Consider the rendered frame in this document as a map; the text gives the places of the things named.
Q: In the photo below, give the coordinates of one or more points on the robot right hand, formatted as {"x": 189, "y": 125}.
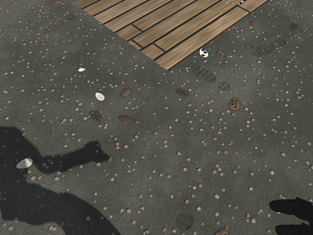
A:
{"x": 297, "y": 207}

